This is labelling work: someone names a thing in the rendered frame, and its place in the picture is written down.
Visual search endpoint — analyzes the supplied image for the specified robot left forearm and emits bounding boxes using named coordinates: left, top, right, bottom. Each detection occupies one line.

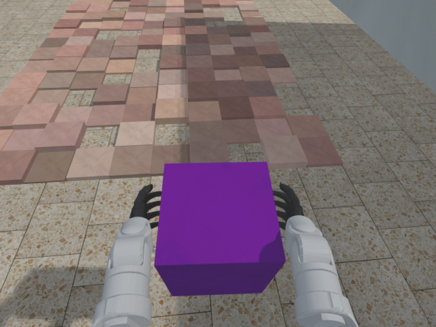
left=92, top=217, right=153, bottom=327

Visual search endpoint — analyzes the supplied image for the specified right robot hand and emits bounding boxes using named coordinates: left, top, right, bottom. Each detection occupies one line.
left=272, top=183, right=304, bottom=230

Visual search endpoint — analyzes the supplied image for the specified robot right forearm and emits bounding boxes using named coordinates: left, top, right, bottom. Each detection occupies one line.
left=285, top=215, right=359, bottom=327

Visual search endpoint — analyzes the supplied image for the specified left robot hand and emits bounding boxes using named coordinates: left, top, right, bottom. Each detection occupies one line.
left=129, top=184, right=161, bottom=229

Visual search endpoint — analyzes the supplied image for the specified carton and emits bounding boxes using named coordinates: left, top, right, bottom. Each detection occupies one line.
left=154, top=161, right=286, bottom=296

